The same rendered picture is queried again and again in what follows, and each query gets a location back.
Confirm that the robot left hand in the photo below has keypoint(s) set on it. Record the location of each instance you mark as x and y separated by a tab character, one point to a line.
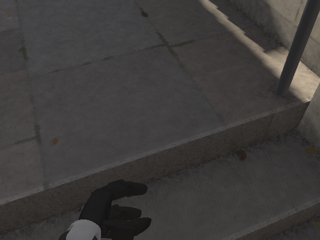
123	222

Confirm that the left robot forearm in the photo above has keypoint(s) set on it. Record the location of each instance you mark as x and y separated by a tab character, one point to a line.
82	229

